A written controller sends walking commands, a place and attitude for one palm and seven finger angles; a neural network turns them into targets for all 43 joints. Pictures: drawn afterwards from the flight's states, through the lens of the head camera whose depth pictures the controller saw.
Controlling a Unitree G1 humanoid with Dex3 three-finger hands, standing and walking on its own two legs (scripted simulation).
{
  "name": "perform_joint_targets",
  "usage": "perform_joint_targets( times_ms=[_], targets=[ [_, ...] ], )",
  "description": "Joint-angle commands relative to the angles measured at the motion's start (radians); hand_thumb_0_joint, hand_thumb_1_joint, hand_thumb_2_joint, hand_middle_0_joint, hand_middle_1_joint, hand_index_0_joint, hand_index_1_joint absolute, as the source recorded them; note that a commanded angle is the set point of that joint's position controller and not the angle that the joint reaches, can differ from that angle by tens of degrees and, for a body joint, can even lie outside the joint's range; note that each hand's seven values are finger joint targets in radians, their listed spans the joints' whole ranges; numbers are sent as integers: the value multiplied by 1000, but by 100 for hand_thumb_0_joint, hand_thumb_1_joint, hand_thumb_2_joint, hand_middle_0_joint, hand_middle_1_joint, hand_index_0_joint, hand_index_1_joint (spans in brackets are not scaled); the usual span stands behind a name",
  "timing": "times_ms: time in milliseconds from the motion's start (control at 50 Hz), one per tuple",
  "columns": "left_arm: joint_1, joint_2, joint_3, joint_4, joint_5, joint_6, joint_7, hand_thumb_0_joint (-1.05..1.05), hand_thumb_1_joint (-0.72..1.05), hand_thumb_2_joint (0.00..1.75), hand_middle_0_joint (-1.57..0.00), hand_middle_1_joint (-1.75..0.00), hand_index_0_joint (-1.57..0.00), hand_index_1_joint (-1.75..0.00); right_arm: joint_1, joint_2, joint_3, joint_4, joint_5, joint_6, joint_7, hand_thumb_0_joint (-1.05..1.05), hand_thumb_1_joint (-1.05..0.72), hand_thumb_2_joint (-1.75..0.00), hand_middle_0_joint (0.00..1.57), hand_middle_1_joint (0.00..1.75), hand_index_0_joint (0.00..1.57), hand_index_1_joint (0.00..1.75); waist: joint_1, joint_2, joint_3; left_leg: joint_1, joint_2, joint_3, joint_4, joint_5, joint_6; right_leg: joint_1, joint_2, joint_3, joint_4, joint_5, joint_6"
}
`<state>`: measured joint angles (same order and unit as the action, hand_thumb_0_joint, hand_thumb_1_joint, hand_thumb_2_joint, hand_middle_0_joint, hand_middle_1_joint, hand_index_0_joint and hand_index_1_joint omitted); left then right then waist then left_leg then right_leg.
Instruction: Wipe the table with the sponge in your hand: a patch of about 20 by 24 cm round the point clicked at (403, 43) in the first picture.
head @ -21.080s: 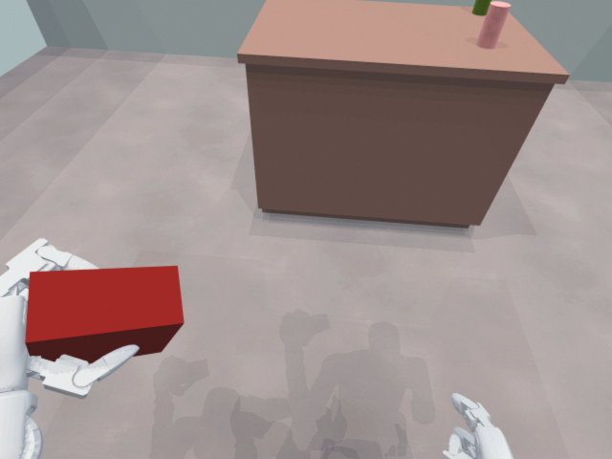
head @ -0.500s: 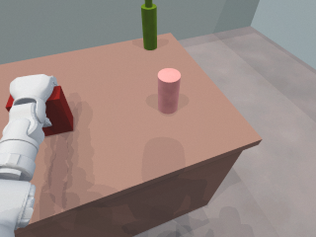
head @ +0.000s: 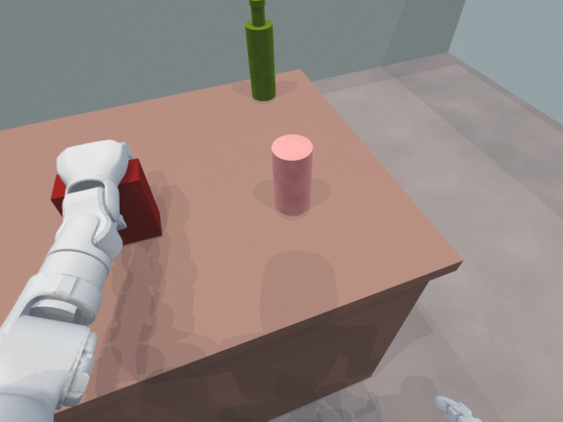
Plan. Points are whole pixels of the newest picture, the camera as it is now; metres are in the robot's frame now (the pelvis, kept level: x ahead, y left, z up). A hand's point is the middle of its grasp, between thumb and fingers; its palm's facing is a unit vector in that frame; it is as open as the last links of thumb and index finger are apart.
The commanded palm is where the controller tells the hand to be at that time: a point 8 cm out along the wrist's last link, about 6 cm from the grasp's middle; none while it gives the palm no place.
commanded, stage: wipe back along the middle lane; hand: left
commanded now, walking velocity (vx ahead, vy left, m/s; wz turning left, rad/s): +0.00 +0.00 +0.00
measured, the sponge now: (117, 215) +0.40 +0.30 +0.06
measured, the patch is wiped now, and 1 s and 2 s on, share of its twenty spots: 0.60 0.80 0.85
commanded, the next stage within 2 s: slide across to the third lane in 1.52 s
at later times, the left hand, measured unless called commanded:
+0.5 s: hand (118, 213) +0.37 +0.27 +0.11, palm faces +0.00 -0.01 -1.00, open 10.1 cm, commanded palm +0.34 +0.25 +0.14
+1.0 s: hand (119, 232) +0.34 +0.25 +0.11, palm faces +0.07 -0.01 -1.00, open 10.1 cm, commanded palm +0.29 +0.23 +0.14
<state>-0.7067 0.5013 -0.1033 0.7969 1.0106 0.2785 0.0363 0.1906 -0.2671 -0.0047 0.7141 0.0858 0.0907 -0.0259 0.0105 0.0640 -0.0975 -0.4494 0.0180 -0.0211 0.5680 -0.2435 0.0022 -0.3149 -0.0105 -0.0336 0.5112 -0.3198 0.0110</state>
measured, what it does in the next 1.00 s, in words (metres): stands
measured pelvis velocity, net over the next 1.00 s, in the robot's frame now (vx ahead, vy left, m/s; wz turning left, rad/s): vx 0.01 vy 0.00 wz -0.01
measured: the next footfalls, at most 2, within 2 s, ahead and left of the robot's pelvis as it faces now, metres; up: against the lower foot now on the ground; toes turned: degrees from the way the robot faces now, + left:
none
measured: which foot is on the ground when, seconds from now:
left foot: down 0.00-1.00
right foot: down 0.00-1.00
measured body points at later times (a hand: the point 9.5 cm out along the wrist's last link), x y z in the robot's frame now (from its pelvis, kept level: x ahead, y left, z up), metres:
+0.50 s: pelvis +0.01 -0.01 +0.00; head +0.01 -0.04 +0.45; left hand +0.37 +0.26 +0.16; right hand +0.20 -0.25 -0.10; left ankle +0.02 +0.12 -0.73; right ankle -0.04 -0.13 -0.73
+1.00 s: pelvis +0.01 +0.00 +0.00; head +0.00 -0.04 +0.45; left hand +0.33 +0.25 +0.16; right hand +0.21 -0.23 -0.10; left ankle +0.02 +0.12 -0.73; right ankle -0.04 -0.13 -0.73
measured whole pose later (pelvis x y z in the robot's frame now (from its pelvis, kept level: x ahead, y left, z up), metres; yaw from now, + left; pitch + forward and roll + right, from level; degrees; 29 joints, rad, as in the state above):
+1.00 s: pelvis +0.01 +0.00 +0.00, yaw +0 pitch +3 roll +0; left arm -0.25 0.43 -0.18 0.17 0.98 0.47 0.04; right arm 0.10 -0.27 0.02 0.65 0.09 0.13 0.00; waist 0.07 0.10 -0.10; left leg -0.35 0.01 -0.01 0.56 -0.27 0.00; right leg -0.23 -0.02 -0.02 0.53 -0.35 0.01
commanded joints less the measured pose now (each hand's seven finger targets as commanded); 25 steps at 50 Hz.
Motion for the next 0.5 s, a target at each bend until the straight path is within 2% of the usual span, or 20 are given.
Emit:
perform_joint_targets(
  times_ms=[0,20,40,80,100,120,140,160,200,240,280,360,400,460,480],
  targets=[
    [-328,198,45,-196,6,-9,-7,0,10,130,-120,-160,-120,-160,-65,-143,-45,-131,3,-19,-8,0,-90,-90,20,30,20,30,-20,-47,-281,276,-34,15,-21,315,50,21,45,-27,-46,412,-62],
    [-290,200,49,-217,10,-5,-10,0,10,130,-120,-160,-120,-160,-69,-144,-48,-141,1,-17,-7,0,-90,-90,20,30,20,30,-8,-32,-293,286,-38,14,-17,331,53,27,48,-26,-46,416,-64],
    [-269,170,24,-257,9,-5,-15,0,10,130,-120,-160,-120,-160,-77,-138,-47,-149,4,-17,-5,0,-90,-90,20,30,20,30,-9,-13,-304,299,-38,18,-13,348,53,27,47,-25,-43,428,-63],
    [-201,156,25,-294,0,4,-18,0,10,130,-120,-160,-120,-160,-89,-139,-49,-158,4,-12,0,0,-90,-90,20,30,20,30,-2,-25,-303,305,-37,18,-7,368,54,35,49,-25,-41,448,-64],
    [-170,127,13,-325,-16,5,-22,0,10,130,-120,-160,-120,-160,-96,-135,-51,-164,4,-12,2,0,-90,-90,20,30,20,30,0,-28,-304,308,-39,19,-5,388,55,50,47,-26,-39,478,-63],
    [-117,162,52,-309,-20,17,-22,0,10,130,-120,-160,-120,-160,-97,-143,-51,-162,3,-7,2,0,-90,-90,20,30,20,30,10,-62,-284,292,-38,17,-6,386,56,58,50,-31,-39,488,-62],
    [-98,146,36,-326,-23,27,-25,0,10,130,-120,-160,-120,-160,-115,-142,-46,-169,6,-3,3,0,-90,-90,20,30,20,30,10,-72,-270,278,-39,22,-11,369,54,56,47,-27,-40,483,-58],
    [-99,125,17,-356,-28,33,-27,0,10,130,-120,-160,-120,-160,-125,-140,-46,-175,7,-2,3,0,-90,-90,20,30,20,30,7,-67,-260,278,-41,24,-14,351,55,51,47,-29,-44,470,-57],
    [-85,133,25,-372,-26,49,-25,0,10,130,-120,-160,-120,-160,-138,-141,-43,-171,9,-1,2,0,-90,-90,20,30,20,30,9,-68,-237,274,-42,24,-21,336,55,50,45,-27,-45,457,-59],
    [-63,114,5,-407,-21,64,-27,0,10,130,-120,-160,-120,-160,-151,-136,-41,-181,10,-1,3,0,-90,-90,20,30,20,30,14,-61,-253,281,-45,27,-17,339,55,58,45,-25,-40,461,-58],
    [-12,132,27,-391,-23,84,-27,0,10,130,-120,-160,-120,-160,-164,-138,-38,-181,11,3,1,0,-90,-90,20,30,20,30,20,-97,-224,260,-46,30,-22,311,53,61,44,-25,-45,449,-55],
    [-10,126,19,-381,-30,106,-34,0,10,130,-120,-160,-120,-160,-185,-136,-29,-183,14,7,-7,0,-90,-90,20,30,20,30,18,-101,-183,242,-50,29,-34,258,49,48,43,-27,-54,396,-54],
    [9,120,20,-393,-35,108,-38,0,10,130,-120,-160,-120,-160,-191,-135,-29,-186,14,5,-7,0,-90,-90,20,30,20,30,23,-90,-196,250,-51,32,-31,267,49,60,40,-23,-50,411,-55],
    [48,96,1,-382,-30,116,-45,0,10,130,-120,-160,-120,-160,-197,-130,-25,-196,14,9,-6,0,-90,-90,20,30,20,30,26,-106,-189,246,-52,33,-28,258,48,55,41,-23,-53,400,-53],
    [61,110,16,-393,-26,114,-45,0,10,130,-120,-160,-120,-160,-199,-131,-25,-197,13,10,-5,0,-90,-90,20,30,20,30,29,-100,-195,247,-51,36,-25,264,48,60,40,-20,-51,409,-53]
  ],
)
